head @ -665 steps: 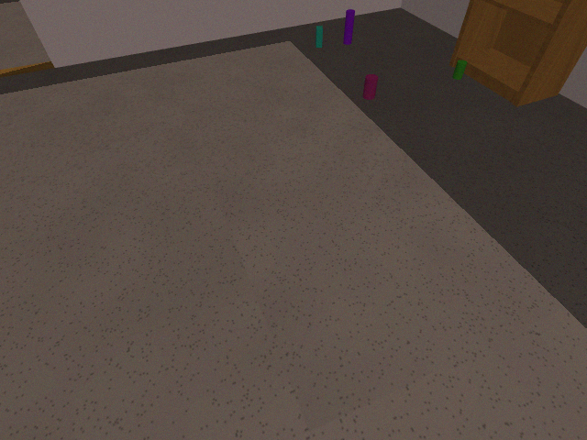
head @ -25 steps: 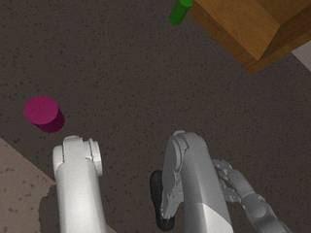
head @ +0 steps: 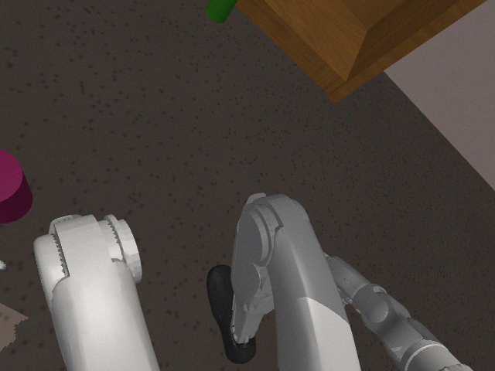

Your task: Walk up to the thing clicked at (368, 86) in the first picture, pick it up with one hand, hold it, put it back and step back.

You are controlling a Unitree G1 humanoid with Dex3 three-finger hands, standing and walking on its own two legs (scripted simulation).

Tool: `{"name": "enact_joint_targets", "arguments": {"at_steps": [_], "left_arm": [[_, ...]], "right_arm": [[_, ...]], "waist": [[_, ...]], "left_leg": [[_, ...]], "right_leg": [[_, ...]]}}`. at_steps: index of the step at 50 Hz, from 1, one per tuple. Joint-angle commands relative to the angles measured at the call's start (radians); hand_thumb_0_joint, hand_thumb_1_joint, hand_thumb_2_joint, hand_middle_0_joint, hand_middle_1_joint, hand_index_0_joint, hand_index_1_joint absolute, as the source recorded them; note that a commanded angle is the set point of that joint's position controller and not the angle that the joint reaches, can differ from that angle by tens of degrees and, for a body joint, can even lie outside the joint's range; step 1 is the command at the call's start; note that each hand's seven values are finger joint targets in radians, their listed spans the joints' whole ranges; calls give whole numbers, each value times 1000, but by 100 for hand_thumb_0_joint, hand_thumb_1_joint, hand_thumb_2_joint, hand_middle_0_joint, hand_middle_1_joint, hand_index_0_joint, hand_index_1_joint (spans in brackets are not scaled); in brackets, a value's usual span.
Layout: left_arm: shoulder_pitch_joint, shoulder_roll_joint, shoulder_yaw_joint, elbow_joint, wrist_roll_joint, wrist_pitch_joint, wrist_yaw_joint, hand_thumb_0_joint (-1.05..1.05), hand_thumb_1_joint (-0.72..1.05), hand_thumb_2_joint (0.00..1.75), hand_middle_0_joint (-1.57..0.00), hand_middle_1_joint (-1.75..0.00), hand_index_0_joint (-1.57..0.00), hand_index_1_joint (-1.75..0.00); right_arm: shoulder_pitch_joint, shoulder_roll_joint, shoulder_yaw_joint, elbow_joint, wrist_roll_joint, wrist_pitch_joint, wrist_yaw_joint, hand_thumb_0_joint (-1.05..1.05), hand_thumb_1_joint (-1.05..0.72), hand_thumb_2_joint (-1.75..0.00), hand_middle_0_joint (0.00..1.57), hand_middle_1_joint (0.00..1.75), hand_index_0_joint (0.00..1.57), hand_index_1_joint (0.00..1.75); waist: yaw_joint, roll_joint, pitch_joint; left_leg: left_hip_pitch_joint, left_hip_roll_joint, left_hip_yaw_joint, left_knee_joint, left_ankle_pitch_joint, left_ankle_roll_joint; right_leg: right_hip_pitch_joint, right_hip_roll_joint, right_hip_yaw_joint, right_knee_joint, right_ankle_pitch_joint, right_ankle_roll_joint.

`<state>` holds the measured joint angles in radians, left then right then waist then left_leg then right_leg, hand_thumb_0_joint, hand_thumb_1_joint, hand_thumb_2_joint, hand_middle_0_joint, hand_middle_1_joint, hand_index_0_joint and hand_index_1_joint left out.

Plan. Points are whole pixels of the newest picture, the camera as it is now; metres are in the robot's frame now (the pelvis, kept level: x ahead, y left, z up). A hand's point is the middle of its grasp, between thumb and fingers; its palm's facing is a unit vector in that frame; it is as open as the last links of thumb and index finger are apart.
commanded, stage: close in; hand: left
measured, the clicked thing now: out of the picture +0.40 +0.30 -0.21
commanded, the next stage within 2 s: rest palm in 0.44 s
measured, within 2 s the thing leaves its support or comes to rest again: leaves its support in 1.56 s
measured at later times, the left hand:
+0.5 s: hand out of the picture +0.37 +0.29 -0.17, palm faces +0.29 -0.96 +0.03, open 17.2 cm
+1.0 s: hand out of the picture +0.39 +0.29 -0.18, palm faces +0.33 -0.94 +0.00, open 11.4 cm
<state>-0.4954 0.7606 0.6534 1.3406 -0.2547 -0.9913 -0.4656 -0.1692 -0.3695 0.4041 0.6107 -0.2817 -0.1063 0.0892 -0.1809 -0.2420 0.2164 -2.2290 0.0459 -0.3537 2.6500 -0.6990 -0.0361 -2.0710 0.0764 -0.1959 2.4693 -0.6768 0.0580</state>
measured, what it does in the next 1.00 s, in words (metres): stands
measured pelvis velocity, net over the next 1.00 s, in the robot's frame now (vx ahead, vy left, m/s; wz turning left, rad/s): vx -0.01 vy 0.01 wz -0.05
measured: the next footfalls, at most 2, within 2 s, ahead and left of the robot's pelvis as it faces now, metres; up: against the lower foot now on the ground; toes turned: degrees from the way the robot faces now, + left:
none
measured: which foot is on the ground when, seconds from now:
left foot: down 0.00-1.00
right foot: down 0.00-1.00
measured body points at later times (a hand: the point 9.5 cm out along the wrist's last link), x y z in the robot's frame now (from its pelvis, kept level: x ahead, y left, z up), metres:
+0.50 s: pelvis -0.01 +0.01 -0.01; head +0.19 +0.20 +0.34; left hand +0.35 +0.34 -0.17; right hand +0.18 -0.22 -0.03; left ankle +0.08 +0.13 -0.25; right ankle +0.12 -0.12 -0.25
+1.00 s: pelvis -0.01 +0.01 +0.00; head +0.20 +0.21 +0.33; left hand +0.37 +0.34 -0.18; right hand +0.18 -0.22 -0.03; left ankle +0.08 +0.13 -0.25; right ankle +0.12 -0.12 -0.25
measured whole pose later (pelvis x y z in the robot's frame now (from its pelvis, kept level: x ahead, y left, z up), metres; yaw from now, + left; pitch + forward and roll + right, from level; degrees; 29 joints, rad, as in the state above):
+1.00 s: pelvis -0.01 +0.01 +0.00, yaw -3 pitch +10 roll -18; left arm -0.54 0.80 0.47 1.43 -0.16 -1.17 -0.07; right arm -0.20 -0.37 0.52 0.55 -0.37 -0.02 0.15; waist -0.21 -0.29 0.29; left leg -2.22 0.05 -0.42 2.69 -0.70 -0.01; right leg -2.02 0.11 -0.25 2.44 -0.65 0.07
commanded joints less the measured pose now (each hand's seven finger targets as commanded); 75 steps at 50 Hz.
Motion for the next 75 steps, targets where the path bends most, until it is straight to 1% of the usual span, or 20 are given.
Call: {"name": "enact_joint_targets", "arguments": {"at_steps": [1,3,9,11,12,19,20,22,26,30,33,41,47,48,52,56,58,64,70,75], "left_arm": [[-130,180,-32,-131,-4,-99,66,0,-61,2,-6,-8,-6,-7],[-150,174,-65,-138,8,-114,88,0,-60,2,-6,-8,-6,-7],[-166,152,-91,-114,11,-157,164,0,-58,5,-4,-7,-5,-6],[-149,157,-100,-94,26,-168,189,0,-55,6,-4,-8,-5,-6],[-164,152,-111,-88,36,-176,198,0,-53,6,-4,-7,-5,-6],[-158,155,-120,-77,57,-207,263,0,-46,12,-5,-8,-5,-7],[-170,148,-131,-73,60,-212,269,0,-45,11,-5,-7,-5,-7],[-152,147,-128,-78,60,-215,283,0,-42,12,-5,-8,-5,-7],[-166,137,-152,-80,82,-223,313,0,-39,15,-5,-9,-5,-8],[-172,131,-163,-66,89,-232,341,0,-31,20,-14,-11,-12,-12],[-204,148,-169,-62,93,-238,359,0,-12,34,-31,-28,-30,-29],[-224,145,-196,-31,118,-236,378,0,17,54,-48,-45,-47,-46],[-213,145,-199,-26,115,-232,389,0,38,68,-63,-60,-61,-60],[-208,147,-194,-28,111,-232,390,0,32,73,-68,-68,-67,-68],[-230,143,-206,-28,116,-229,403,0,39,86,-79,-80,-78,-81],[-261,148,-212,-24,123,-227,412,0,39,97,-91,-94,-90,-95],[-245,156,-202,-30,121,-227,413,0,37,99,-93,-97,-92,-98],[-233,156,-188,-29,122,-224,428,0,33,117,-106,-116,-104,-119],[-235,181,-191,-85,120,-222,417,0,31,120,-109,-121,-108,-124],[-237,201,-150,-178,118,-205,434,0,28,124,-115,-127,-114,-130]], "right_arm": [[15,-337,-108,-40,-16,9,-9,0,-93,-90,20,30,20,30],[6,-339,-107,-43,-19,12,-4,0,-93,-90,20,30,20,30],[3,-344,-83,-54,-33,27,8,0,-92,-90,20,30,20,30],[0,-346,-77,-56,-37,35,11,0,-92,-90,20,30,20,30],[-2,-350,-74,-57,-42,39,13,0,-92,-90,20,30,20,30],[-15,-352,-54,-69,-59,56,23,0,-91,-90,20,30,20,30],[-15,-355,-53,-67,-61,59,24,0,-91,-90,20,30,20,30],[-14,-353,-47,-67,-66,59,25,0,-91,-90,20,30,20,30],[-12,-360,-42,-66,-73,70,30,0,-91,-90,20,30,20,30],[-24,-358,-37,-68,-76,76,34,0,-90,-90,20,30,20,30],[-24,-357,-29,-69,-79,78,36,0,-89,-90,20,30,20,30],[-26,-357,-18,-72,-86,90,36,0,-88,-90,20,30,20,30],[-28,-360,-15,-76,-84,96,38,0,-87,-89,20,30,20,30],[-24,-359,-13,-75,-85,98,37,0,-87,-89,20,30,20,30],[-17,-355,-10,-70,-85,101,38,0,-87,-90,20,30,20,30],[-14,-352,-5,-66,-88,106,37,0,-87,-90,20,30,20,30],[-15,-349,-2,-67,-91,108,35,0,-87,-90,20,30,20,30],[-23,-355,-3,-78,-89,117,37,0,-90,-91,20,30,20,30],[-14,-352,-8,-67,-84,118,34,0,-90,-91,20,30,20,30],[-2,-353,-24,-74,-77,127,34,0,-91,-91,20,30,20,30]], "waist": [[-45,487,-552],[-56,483,-523],[-73,461,-503],[-67,466,-484],[-83,474,-473],[-85,492,-459],[-98,492,-442],[-88,486,-467],[-109,515,-456],[-119,493,-424],[-128,477,-413],[-151,478,-405],[-141,476,-407],[-142,477,-421],[-152,470,-425],[-162,470,-417],[-151,471,-439],[-146,479,-411],[-133,509,-446],[-115,572,-464]], "left_leg": [[380,36,136,-305,84,11],[368,37,134,-308,49,14],[359,34,116,-306,37,11],[360,35,108,-314,39,9],[371,38,99,-318,45,5],[373,37,91,-312,29,5],[369,37,88,-313,30,5],[380,37,86,-305,53,4],[409,42,61,-319,76,-5],[387,43,56,-309,63,-1],[366,43,57,-302,35,6],[381,49,39,-311,40,1],[384,49,33,-313,45,0],[392,48,32,-309,58,0],[399,50,36,-301,84,2],[381,48,35,-303,58,4],[397,50,40,-294,90,5],[396,54,24,-321,62,0],[410,53,43,-304,93,4],[448,59,32,-341,105,-9]], "right_leg": [[230,27,-121,-210,156,-70],[213,29,-126,-210,134,-70],[222,38,-143,-206,127,-68],[210,39,-149,-197,129,-71],[210,38,-153,-192,134,-70],[214,44,-157,-191,137,-69],[212,42,-160,-192,139,-67],[234,47,-161,-194,157,-66],[226,45,-173,-177,180,-66],[216,47,-173,-181,175,-64],[221,51,-173,-195,158,-62],[216,55,-184,-193,168,-59],[218,60,-189,-193,173,-62],[228,62,-189,-195,186,-61],[242,64,-185,-201,209,-61],[242,64,-187,-210,189,-60],[258,67,-181,-210,213,-61],[242,63,-196,-204,186,-62],[258,66,-179,-206,212,-64],[248,56,-181,-190,215,-68]]}}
